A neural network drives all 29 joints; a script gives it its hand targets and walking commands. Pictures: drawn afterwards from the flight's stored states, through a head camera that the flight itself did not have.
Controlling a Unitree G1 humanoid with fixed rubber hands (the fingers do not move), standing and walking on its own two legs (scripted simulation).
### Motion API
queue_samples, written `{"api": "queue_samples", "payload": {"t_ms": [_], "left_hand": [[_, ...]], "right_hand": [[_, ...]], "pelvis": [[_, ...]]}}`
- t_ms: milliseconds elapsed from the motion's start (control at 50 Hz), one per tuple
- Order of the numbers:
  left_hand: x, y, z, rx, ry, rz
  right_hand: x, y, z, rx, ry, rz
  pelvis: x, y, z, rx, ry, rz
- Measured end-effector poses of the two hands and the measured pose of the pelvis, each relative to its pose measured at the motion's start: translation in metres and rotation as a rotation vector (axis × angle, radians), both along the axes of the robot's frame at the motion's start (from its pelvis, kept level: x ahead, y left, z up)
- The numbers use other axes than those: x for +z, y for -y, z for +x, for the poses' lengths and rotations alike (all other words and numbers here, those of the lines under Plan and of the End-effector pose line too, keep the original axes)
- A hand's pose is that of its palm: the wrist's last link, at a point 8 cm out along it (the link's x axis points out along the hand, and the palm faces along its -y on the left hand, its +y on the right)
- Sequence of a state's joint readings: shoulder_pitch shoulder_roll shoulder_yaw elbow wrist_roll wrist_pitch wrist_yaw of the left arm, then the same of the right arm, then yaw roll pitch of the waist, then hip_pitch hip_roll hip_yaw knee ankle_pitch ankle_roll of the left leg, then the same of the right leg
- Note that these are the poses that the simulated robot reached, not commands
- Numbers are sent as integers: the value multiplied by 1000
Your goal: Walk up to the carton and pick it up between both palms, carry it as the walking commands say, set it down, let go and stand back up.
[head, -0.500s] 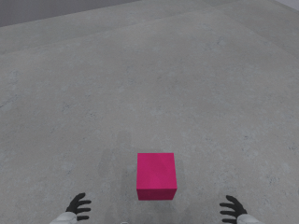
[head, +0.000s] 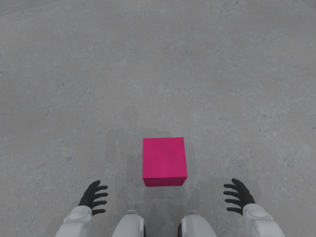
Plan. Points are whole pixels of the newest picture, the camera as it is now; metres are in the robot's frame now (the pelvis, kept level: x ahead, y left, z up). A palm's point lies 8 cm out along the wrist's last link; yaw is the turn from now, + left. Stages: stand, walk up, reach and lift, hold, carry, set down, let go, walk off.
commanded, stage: reach and lift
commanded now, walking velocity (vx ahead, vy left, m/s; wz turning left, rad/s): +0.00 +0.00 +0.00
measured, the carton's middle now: (163, 163) +0.45 -0.01 -0.59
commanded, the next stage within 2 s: none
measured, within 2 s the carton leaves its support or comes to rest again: neither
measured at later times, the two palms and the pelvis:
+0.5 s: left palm (105, 162) +0.33 +0.18 -0.13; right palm (229, 159) +0.34 -0.20 -0.13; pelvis -0.05 +0.00 -0.04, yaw +0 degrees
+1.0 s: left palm (115, 134) +0.44 +0.17 -0.17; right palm (221, 132) +0.45 -0.20 -0.17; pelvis -0.03 +0.00 -0.06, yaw +0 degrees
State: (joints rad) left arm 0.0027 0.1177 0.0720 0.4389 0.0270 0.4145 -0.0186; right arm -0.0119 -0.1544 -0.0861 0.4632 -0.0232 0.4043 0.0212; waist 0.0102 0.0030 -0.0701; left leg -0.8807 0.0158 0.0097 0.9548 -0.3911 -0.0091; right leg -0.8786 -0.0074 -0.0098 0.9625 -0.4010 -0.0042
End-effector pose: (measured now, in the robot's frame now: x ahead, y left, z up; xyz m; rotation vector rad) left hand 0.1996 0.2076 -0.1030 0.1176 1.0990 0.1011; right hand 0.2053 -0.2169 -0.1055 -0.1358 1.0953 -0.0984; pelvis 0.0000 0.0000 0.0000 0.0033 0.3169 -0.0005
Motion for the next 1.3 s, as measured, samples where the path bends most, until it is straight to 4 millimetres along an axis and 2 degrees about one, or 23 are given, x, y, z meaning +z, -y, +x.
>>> {"api": "queue_samples", "payload": {"t_ms": [80, 140, 360, 540, 740, 860, 940, 1100, 1180, 1300], "left_hand": [[-7, 6, 6, 8, 26, -10], [-12, 7, 19, 10, 50, -11], [-16, 14, 95, 11, 171, 0], [-32, 28, 146, 32, 275, -12], [-48, 30, 208, 41, 408, -10], [-56, 33, 238, 41, 457, -20], [-60, 37, 246, 36, 476, -25], [-80, 35, 239, 46, 464, -25], [-102, 36, 239, 46, 453, -25], [-145, 37, 240, 51, 451, -19]], "right_hand": [[-3, 0, 8, -6, 31, 6], [-7, -2, 20, -6, 54, 9], [-18, -12, 93, 2, 157, 19], [-29, -13, 150, -25, 270, 30], [-43, -7, 207, -23, 398, 23], [-50, -12, 239, -13, 449, 39], [-55, -15, 247, -5, 470, 43], [-77, -10, 236, -18, 450, 46], [-98, -9, 236, -29, 439, 47], [-140, -14, 242, -30, 445, 46]], "pelvis": [[-7, 1, -13, -2, 8, 3], [-13, 1, -24, 0, 15, 3], [-30, 1, -49, 4, -41, -1], [-40, 0, -49, 6, -178, 2], [-50, 2, -41, -2, -346, 5], [-55, 2, -36, -5, -420, 8], [-56, 2, -33, -4, -455, 6], [-66, 2, -30, -5, -514, 8], [-84, 1, -35, -6, -534, 10], [-125, 0, -47, -5, -550, 13]]}}
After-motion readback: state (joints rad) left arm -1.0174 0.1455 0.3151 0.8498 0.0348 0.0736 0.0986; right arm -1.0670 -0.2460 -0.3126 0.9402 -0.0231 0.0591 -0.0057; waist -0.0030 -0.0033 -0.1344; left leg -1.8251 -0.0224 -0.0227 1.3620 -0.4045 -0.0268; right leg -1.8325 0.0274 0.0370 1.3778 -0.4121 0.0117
